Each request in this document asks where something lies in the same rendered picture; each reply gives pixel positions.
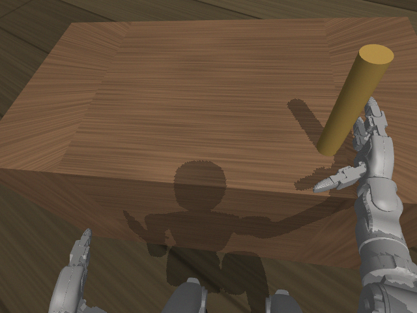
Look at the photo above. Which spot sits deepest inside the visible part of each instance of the left robot hand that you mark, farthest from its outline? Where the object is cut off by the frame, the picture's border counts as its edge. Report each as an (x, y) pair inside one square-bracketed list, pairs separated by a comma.
[(68, 292)]

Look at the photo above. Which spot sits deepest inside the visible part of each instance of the can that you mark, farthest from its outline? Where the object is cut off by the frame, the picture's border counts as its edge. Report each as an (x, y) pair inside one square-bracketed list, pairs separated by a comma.
[(367, 70)]

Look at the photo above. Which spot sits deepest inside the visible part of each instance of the right robot arm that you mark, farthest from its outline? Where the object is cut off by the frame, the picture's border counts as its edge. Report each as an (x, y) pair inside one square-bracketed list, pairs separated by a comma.
[(388, 275)]

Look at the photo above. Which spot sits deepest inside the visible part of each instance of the right robot hand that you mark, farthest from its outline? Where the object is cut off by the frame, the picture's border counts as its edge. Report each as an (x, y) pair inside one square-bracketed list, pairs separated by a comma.
[(375, 157)]

